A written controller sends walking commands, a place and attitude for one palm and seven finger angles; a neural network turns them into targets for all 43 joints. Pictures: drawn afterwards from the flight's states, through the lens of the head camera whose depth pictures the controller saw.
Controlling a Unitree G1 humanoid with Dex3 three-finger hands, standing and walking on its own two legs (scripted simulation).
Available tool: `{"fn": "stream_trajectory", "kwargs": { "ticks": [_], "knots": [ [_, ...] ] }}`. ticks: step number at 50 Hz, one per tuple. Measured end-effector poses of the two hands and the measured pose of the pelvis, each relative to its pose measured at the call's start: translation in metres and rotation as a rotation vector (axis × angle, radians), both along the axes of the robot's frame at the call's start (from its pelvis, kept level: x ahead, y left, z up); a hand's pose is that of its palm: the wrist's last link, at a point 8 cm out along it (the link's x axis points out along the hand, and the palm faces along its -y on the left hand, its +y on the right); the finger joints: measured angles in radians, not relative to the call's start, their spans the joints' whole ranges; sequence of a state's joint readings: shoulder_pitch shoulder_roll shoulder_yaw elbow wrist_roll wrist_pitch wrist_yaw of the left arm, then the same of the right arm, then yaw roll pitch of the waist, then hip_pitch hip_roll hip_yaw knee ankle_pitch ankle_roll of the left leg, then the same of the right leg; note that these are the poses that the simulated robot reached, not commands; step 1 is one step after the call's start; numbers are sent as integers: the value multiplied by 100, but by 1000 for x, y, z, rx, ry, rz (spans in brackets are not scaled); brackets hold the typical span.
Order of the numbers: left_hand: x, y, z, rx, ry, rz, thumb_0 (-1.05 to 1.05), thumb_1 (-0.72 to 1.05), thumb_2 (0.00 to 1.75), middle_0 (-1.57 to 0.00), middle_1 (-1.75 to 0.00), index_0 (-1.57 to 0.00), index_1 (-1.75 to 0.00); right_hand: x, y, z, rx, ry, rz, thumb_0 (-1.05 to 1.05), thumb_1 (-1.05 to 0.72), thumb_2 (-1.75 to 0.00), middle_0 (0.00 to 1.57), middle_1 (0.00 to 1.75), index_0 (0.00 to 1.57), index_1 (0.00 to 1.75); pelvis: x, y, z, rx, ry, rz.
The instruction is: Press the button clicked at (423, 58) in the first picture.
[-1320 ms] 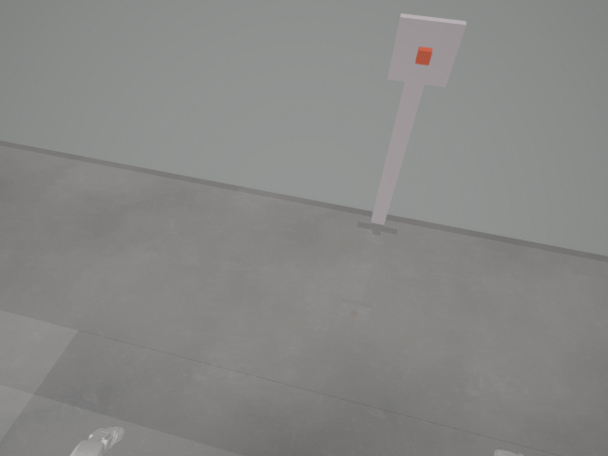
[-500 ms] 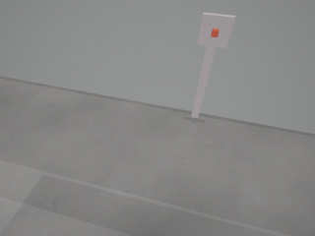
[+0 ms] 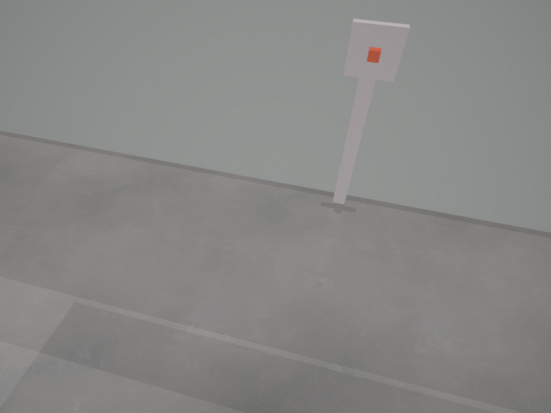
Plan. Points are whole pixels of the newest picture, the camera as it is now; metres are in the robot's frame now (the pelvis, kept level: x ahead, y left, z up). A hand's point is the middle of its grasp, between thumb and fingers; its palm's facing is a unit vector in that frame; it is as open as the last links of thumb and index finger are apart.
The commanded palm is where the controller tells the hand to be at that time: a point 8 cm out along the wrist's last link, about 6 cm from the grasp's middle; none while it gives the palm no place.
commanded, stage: look at it before walking up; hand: left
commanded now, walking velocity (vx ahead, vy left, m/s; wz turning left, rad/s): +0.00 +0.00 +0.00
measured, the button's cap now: (374, 54) +1.19 -0.26 +0.00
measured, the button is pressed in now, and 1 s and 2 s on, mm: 0 0 0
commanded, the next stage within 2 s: walk to a spot facing it in 0.32 s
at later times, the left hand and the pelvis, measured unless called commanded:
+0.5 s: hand out of the picture +0.08 +0.25 -0.16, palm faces -0.03 -0.94 -0.34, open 7.4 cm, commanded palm none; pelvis +0.00 +0.00 +0.00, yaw -1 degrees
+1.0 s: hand out of the picture +0.04 +0.14 -0.16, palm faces -0.19 -0.95 -0.24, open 7.4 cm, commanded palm none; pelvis +0.01 -0.05 +0.00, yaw -16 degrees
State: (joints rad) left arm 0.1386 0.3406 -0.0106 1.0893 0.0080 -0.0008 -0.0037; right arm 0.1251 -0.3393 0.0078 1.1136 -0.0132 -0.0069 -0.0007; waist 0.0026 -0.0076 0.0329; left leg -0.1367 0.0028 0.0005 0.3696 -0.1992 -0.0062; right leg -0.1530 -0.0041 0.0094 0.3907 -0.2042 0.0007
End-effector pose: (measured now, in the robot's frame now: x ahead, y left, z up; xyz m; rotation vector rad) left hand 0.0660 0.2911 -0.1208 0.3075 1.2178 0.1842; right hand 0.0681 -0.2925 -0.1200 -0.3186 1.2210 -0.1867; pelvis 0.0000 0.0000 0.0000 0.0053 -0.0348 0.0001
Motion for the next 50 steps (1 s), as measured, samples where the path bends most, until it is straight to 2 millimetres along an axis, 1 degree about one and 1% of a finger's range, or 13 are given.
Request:
{"fn": "stream_trajectory", "kwargs": {
  "ticks": [12,24,28,32,37,40,42,43,44,46,50],
  "knots": [
    [-1,0,0,3,8,3,0,90,90,-20,-30,-21,-30,5,0,1,0,-4,6,1,-90,-90,20,30,20,30,1,-1,0,-1,3,0],
    [4,1,2,6,3,-1,0,90,90,-20,-30,-21,-30,10,-1,1,1,-9,4,1,-90,-90,21,30,20,30,4,-1,1,0,3,-7],
    [6,-3,-2,7,14,-6,0,90,90,-20,-30,-20,-30,8,2,-2,1,-26,-23,1,-90,-90,20,30,20,30,2,-1,-2,1,6,-37],
    [3,-15,-11,-15,49,-35,0,90,90,-20,-30,-20,-30,-4,11,-9,26,-38,-69,1,-90,-90,20,30,20,30,-2,-2,-7,9,11,-78],
    [0,-39,-22,-39,88,-76,0,90,90,-20,-30,-20,-30,-31,17,-27,81,-27,-137,1,-90,-90,20,30,20,30,-11,-11,-15,38,7,-145],
    [-1,-58,-22,-46,97,-98,0,90,90,-20,-30,-20,-30,-48,14,-41,119,-11,-178,1,-90,-90,20,30,20,30,-12,-21,-20,39,4,-188],
    [-2,-70,-25,-46,83,-115,0,90,90,-20,-30,-20,-30,-57,7,-54,140,2,-205,1,-90,-90,21,30,20,30,-10,-30,-29,33,11,-212],
    [-5,-75,-26,-45,80,-118,0,90,90,-20,-30,-20,-30,-61,4,-58,146,13,-216,1,-90,-90,21,30,20,30,-10,-34,-30,25,14,-217],
    [-8,-81,-24,-46,81,-114,0,90,90,-20,-30,-20,-30,-63,1,-58,151,24,-222,1,-90,-90,21,30,20,30,-9,-37,-29,20,13,-217],
    [-15,-90,-19,-52,96,-105,0,90,90,-20,-30,-20,-30,-64,-3,-50,160,32,-232,1,-90,-90,20,30,20,30,-6,-42,-21,21,15,-231],
    [-25,-105,-6,-72,163,-121,0,90,90,-20,-30,-20,-30,-55,-16,-30,156,-15,-270,1,-90,-90,20,30,20,30,7,-51,-5,36,34,-280]
  ]
}}
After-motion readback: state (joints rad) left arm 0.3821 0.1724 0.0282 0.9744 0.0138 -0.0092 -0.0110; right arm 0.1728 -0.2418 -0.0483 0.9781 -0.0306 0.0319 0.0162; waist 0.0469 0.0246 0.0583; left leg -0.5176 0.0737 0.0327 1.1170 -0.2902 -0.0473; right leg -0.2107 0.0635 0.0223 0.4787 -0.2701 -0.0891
